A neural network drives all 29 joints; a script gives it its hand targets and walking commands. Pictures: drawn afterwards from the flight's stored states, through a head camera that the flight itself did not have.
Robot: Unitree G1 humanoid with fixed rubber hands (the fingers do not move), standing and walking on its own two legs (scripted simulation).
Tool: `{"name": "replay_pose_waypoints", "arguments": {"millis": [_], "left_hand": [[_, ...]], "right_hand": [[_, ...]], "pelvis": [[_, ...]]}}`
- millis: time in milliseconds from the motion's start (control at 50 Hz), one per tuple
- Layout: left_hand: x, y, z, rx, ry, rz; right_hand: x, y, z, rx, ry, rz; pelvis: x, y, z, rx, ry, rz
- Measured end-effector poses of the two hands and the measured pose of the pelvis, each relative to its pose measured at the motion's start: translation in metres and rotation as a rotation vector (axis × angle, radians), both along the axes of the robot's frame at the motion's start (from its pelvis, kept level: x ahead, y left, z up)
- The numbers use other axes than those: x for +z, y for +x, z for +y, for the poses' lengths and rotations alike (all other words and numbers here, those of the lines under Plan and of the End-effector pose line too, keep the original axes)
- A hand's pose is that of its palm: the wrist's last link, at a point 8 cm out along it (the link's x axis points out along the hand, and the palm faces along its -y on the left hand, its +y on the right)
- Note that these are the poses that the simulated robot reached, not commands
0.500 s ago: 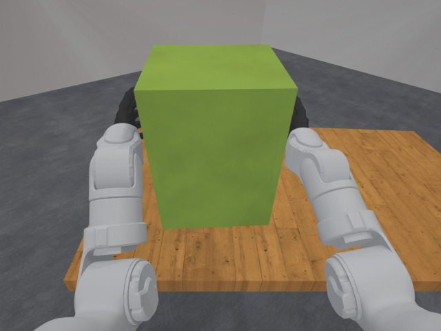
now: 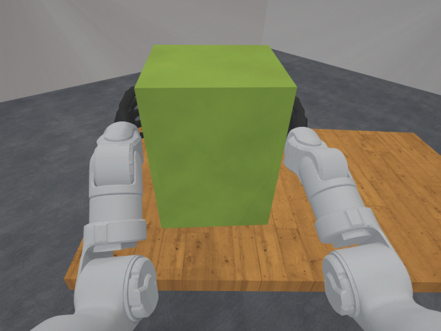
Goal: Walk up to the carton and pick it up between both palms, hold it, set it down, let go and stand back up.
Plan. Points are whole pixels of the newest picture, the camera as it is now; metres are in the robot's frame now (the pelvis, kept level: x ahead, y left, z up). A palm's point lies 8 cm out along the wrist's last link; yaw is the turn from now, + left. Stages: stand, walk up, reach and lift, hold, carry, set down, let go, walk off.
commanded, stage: hold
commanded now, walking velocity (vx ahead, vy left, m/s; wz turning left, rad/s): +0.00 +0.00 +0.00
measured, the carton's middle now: (213, 139) +0.38 +0.00 +0.23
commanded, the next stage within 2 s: none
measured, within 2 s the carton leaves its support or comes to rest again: neither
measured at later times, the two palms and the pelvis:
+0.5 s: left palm (130, 130) +0.37 +0.14 +0.25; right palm (297, 134) +0.37 -0.14 +0.24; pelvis +0.00 +0.00 +0.00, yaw +0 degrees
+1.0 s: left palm (130, 129) +0.38 +0.14 +0.25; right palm (296, 135) +0.37 -0.14 +0.24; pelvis +0.00 +0.00 +0.00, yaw +0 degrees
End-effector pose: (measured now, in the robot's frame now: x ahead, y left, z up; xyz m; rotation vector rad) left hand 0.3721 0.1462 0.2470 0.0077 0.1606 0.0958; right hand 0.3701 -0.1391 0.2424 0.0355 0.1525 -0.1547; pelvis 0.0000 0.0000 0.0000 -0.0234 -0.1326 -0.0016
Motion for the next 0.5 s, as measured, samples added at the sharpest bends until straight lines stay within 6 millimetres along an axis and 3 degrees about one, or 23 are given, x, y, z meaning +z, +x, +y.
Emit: {"name": "replay_pose_waypoints", "arguments": {"millis": [500], "left_hand": [[-0.0008,0.0016,-0.0043,-0.012,0.001,0.000]], "right_hand": [[-0.0001,-0.0014,-0.0043,-0.011,-0.003,0.001]], "pelvis": [[0.0000,0.0013,-0.0005,-0.001,-0.001,-0.001]]}}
